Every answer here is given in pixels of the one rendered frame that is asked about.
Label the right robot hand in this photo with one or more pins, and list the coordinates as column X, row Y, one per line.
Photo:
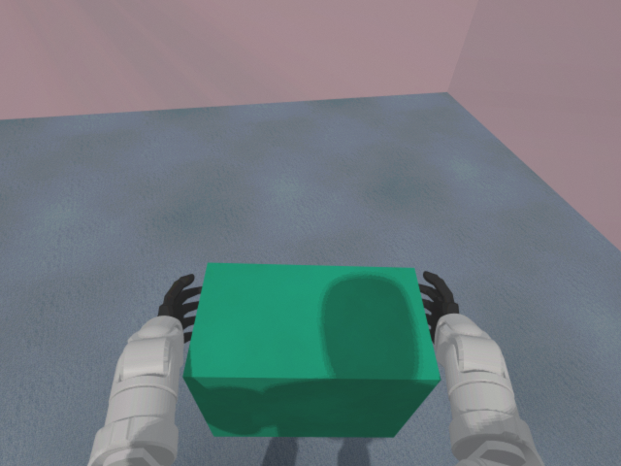
column 443, row 301

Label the left robot forearm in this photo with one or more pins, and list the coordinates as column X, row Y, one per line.
column 140, row 423

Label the left robot hand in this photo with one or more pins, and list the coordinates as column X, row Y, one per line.
column 173, row 303

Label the carton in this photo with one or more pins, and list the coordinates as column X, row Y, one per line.
column 309, row 350

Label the right robot forearm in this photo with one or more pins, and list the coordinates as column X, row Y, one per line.
column 485, row 420

